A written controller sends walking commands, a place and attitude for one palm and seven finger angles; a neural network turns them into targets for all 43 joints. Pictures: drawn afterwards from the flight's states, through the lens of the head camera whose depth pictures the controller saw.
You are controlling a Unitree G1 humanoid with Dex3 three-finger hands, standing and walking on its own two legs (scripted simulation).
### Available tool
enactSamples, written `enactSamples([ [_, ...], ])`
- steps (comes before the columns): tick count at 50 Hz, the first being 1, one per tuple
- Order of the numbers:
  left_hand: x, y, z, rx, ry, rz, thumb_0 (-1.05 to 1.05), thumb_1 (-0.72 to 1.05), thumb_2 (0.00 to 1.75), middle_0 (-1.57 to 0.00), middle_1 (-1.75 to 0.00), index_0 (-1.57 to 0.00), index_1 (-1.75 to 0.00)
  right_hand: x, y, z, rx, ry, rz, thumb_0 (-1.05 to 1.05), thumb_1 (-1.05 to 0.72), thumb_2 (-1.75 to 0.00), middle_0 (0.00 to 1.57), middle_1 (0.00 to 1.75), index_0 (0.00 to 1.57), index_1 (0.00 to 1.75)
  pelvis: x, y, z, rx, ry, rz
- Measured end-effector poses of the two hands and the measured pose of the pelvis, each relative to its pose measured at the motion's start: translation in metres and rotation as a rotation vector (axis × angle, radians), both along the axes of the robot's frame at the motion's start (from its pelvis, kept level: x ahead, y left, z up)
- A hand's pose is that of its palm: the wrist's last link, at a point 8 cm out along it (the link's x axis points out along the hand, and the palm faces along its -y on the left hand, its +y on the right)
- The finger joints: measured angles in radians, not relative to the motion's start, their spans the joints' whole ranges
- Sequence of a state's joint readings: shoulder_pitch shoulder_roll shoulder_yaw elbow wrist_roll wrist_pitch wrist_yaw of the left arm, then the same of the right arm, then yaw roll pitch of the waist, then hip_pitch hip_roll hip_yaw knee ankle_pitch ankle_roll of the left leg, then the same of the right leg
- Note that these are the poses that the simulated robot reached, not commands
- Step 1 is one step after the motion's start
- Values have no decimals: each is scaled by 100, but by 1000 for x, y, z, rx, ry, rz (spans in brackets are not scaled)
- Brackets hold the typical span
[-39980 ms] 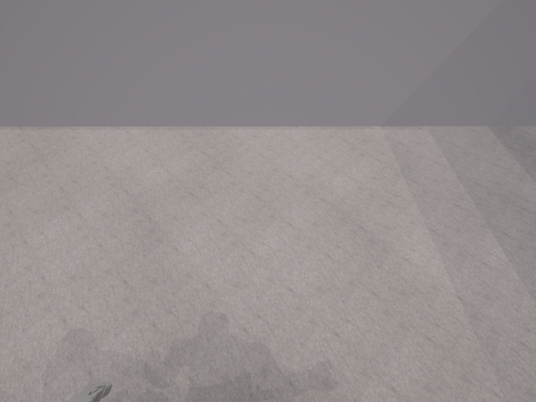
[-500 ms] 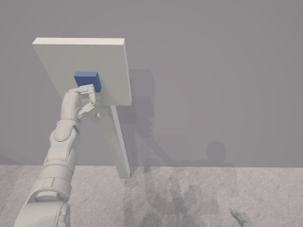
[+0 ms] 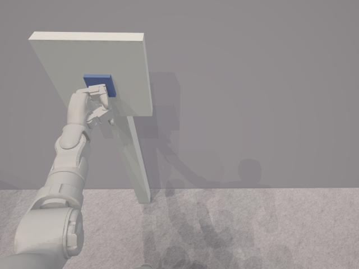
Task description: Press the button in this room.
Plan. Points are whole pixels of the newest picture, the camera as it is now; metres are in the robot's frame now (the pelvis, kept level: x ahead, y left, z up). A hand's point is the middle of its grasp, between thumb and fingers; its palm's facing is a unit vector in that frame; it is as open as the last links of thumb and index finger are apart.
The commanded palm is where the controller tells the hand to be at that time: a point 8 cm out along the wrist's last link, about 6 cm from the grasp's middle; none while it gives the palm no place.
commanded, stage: press the button with the knuckle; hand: left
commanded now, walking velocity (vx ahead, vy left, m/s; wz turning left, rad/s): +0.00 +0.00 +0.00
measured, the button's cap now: (101, 83) +0.50 +0.18 +0.14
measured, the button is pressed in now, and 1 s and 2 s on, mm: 9 0 0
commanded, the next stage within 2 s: hold the button down briefly in 0.12 s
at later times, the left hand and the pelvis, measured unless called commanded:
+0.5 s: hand (110, 109) +0.45 +0.16 +0.10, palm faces +0.02 -1.00 -0.03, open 2.9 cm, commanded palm +0.45 +0.20 +0.11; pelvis -0.02 +0.00 -0.01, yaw +1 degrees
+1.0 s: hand (115, 116) +0.42 +0.14 +0.10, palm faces -0.01 -1.00 -0.02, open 3.1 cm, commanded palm +0.39 +0.20 +0.11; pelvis -0.01 +0.00 +0.00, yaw -1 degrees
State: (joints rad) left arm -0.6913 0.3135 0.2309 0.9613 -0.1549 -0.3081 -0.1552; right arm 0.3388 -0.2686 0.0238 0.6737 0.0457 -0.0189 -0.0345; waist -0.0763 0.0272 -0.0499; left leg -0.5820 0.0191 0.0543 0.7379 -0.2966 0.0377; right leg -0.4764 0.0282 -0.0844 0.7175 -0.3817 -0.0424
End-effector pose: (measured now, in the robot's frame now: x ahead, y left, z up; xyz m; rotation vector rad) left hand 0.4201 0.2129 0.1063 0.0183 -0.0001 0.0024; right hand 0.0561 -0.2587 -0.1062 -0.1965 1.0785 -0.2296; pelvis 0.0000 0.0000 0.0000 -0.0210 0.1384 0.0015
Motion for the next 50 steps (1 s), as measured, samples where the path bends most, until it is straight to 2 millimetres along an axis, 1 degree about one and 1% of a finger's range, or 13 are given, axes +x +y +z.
enactSamples([
  [12, 5, -1, 0, 12, -6, 14, -1, 80, 96, -130, -150, -131, -150, -24, 3, -7, -3, 34, 15, 0, -91, -90, 20, 30, 20, 30, -14, 2, -6, -8, 18, 16],
  [21, 5, 0, 0, 9, -4, 15, -1, 79, 98, -130, -150, -133, -150, -44, 1, -9, -17, 61, 12, 0, -91, -90, 20, 30, 20, 30, -22, 2, -9, -11, 30, 19],
  [26, 5, 0, 0, 14, -3, 12, -1, 78, 98, -130, -150, -133, -150, -51, -1, -7, -29, 60, 10, 0, -91, -90, 20, 30, 20, 30, -25, 2, -10, -14, 31, 21],
  [31, 4, -1, 0, 19, -6, 16, -1, 79, 98, -130, -150, -133, -150, -53, -3, -8, -31, 59, 16, 0, -91, -90, 20, 30, 20, 30, -26, 3, -11, -14, 34, 22],
  [35, 1, -2, -1, 7, -10, 16, -1, 81, 98, -130, -150, -132, -150, -50, -2, -8, -23, 50, 18, 0, -91, -90, 20, 30, 20, 30, -25, 3, -10, -12, 32, 17],
  [40, -6, -5, -2, 3, -18, 6, -1, 84, 99, -130, -150, -131, -150, -39, 2, -7, -7, 18, 15, 0, -91, -90, 20, 30, 20, 30, -21, 3, -9, -9, 21, 7],
  [46, -13, -8, -3, 0, -27, 3, -1, 89, 97, -130, -150, -130, -150, -16, 6, -4, 14, -39, 19, 0, -91, -90, 20, 30, 20, 30, -14, 3, -6, -6, 5, -1],
  [50, -16, -15, -2, 3, -35, -15, 1, 90, 95, -130, -150, -130, -150, 3, 8, -1, 27, -82, 25, 0, -91, -90, 20, 30, 20, 30, -8, 2, -4, -1, -1, -9],
])
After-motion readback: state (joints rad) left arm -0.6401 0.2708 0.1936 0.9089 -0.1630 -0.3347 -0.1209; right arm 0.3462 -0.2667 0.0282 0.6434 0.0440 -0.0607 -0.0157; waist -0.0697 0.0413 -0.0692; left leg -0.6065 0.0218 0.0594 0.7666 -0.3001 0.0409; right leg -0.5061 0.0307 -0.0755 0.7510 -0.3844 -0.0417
